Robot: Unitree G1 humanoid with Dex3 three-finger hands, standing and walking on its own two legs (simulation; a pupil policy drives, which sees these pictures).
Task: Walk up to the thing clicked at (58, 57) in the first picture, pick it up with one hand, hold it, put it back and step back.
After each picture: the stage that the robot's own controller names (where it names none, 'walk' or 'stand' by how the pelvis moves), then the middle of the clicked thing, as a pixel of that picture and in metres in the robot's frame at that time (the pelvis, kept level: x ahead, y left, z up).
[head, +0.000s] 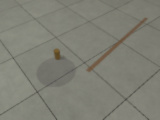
stand; (57, 54) +1.27 +0.30 -0.72
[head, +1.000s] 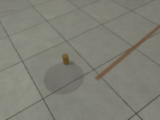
walk; (65, 59) +1.17 +0.29 -0.72
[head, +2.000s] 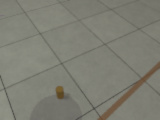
walk; (60, 92) +0.72 +0.21 -0.69
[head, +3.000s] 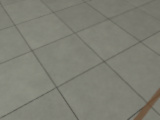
walk; out of the picture +0.44 +0.20 -0.71
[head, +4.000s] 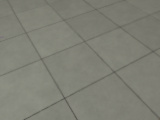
stand; out of the picture +0.36 +0.19 -0.72
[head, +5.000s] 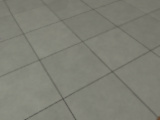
stand; out of the picture +0.36 +0.20 -0.73
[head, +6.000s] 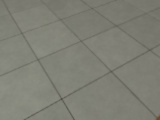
stand; out of the picture +0.35 +0.21 -0.73
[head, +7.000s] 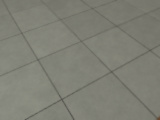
stand; out of the picture +0.34 +0.20 -0.73
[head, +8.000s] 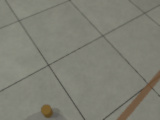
go down; (47, 111) +0.39 +0.20 -0.62
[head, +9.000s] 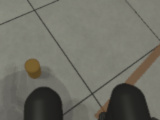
go down; (33, 69) +0.44 +0.22 -0.32
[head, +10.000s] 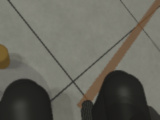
close in; out of the picture +0.44 +0.24 -0.25
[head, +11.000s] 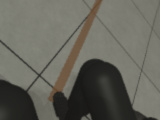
close; out of the picture +0.43 +0.27 -0.23
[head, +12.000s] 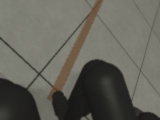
close; out of the picture +0.42 +0.27 -0.23
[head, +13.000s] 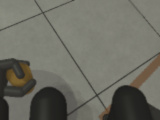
lift; (22, 80) +0.34 +0.23 -0.08
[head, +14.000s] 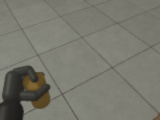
hold; (38, 91) +0.33 +0.17 +0.04
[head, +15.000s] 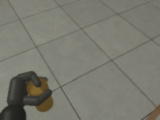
hold; (41, 95) +0.32 +0.17 -0.01
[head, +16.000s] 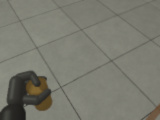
crouch; (40, 94) +0.33 +0.17 -0.01
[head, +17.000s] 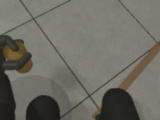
crouch; (19, 58) +0.44 +0.20 -0.10
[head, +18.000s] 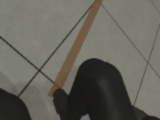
lower; out of the picture +0.45 +0.28 -0.23
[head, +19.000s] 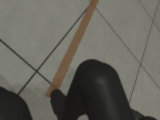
lower; out of the picture +0.44 +0.28 -0.24
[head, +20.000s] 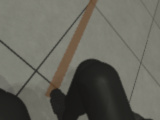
lower; out of the picture +0.45 +0.28 -0.23
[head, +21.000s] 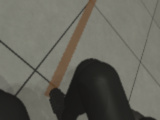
lower; out of the picture +0.45 +0.28 -0.24
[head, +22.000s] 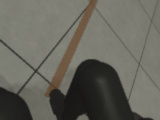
draw back; out of the picture +0.45 +0.27 -0.24
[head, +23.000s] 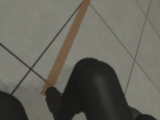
withdraw; out of the picture +0.44 +0.27 -0.24
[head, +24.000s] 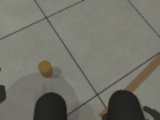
walk; (46, 69) +0.47 +0.19 -0.40
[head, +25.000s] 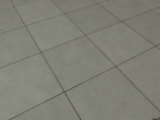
stand; out of the picture +0.40 +0.17 -0.66
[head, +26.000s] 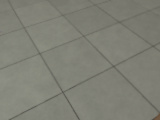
stand; out of the picture +0.41 +0.18 -0.67
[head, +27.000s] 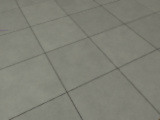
stand; out of the picture +0.41 +0.16 -0.70
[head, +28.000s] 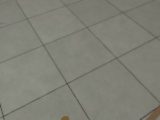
walk; out of the picture +0.43 +0.16 -0.71
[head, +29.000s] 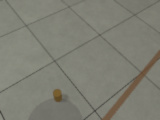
walk; (57, 95) +0.56 +0.17 -0.70
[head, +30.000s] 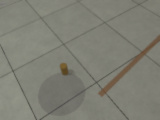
walk; (64, 69) +0.87 +0.25 -0.70
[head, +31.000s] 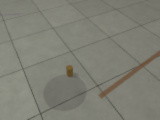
stand; (69, 71) +1.06 +0.16 -0.71
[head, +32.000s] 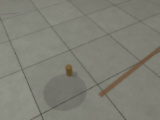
stand; (69, 70) +1.04 +0.17 -0.73
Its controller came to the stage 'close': yes
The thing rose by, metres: 0.71
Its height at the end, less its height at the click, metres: +0.00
